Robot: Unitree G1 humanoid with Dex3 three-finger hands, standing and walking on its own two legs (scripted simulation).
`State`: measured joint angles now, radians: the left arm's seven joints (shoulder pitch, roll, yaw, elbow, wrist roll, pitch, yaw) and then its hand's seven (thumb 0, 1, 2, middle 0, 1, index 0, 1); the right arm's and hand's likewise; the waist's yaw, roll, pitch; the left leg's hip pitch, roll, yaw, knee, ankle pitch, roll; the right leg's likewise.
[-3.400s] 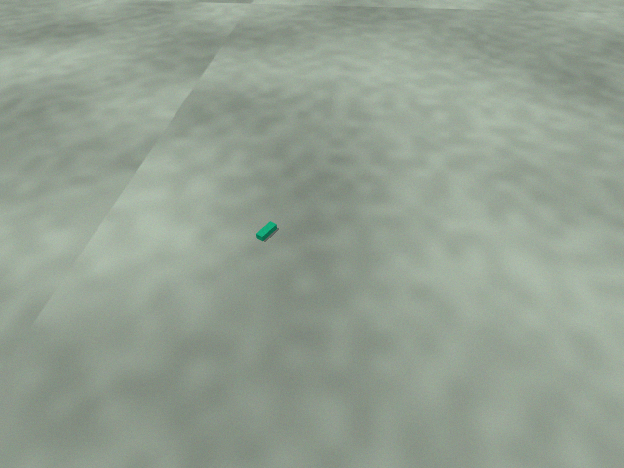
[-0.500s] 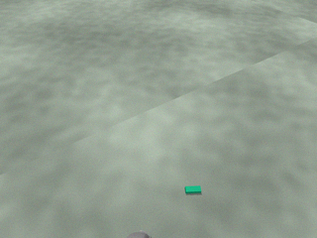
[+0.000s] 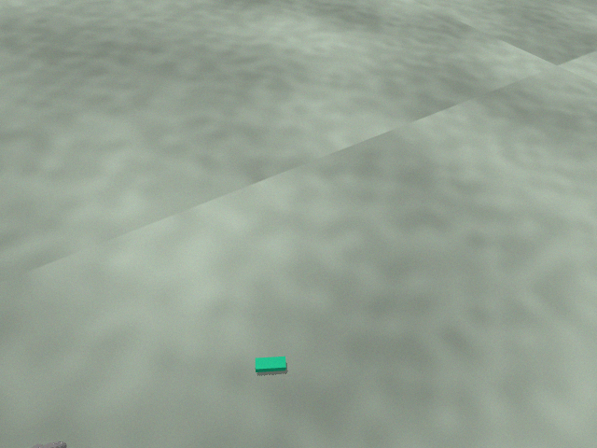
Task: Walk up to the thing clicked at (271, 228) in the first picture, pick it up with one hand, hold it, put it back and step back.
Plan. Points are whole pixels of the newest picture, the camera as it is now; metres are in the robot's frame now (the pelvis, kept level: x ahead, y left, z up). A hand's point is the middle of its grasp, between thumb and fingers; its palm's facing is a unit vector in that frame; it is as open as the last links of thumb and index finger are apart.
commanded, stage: walk up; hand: left
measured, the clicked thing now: (270, 364) +0.54 +0.05 -0.72
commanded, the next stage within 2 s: none
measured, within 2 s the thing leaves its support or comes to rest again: neither
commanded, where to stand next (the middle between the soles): +0.18 -0.22 m, yaw +6 degrees
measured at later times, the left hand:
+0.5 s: hand out of the picture +0.09 +0.07 -0.15, palm faces -0.02 -0.96 -0.29, open 7.4 cm
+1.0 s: hand out of the picture +0.08 +0.01 -0.09, palm faces +0.08 -0.82 -0.56, open 7.4 cm
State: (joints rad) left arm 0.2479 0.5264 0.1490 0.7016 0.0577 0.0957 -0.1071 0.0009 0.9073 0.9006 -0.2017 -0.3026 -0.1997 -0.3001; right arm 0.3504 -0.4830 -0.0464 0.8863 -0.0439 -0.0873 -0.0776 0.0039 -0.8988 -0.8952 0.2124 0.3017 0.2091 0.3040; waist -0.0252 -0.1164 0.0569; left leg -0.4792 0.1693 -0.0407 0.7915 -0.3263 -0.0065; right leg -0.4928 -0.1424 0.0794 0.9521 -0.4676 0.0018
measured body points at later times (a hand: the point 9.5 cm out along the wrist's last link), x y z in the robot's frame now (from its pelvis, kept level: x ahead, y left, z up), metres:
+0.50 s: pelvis +0.06 -0.19 +0.01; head +0.09 -0.15 +0.46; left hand +0.09 +0.12 -0.12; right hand +0.15 -0.53 -0.06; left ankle +0.13 -0.08 -0.69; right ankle +0.06 -0.30 -0.63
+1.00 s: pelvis +0.09 -0.30 +0.01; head +0.15 -0.33 +0.46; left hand +0.08 +0.05 -0.06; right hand +0.23 -0.62 -0.12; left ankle +0.09 -0.13 -0.64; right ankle +0.12 -0.45 -0.69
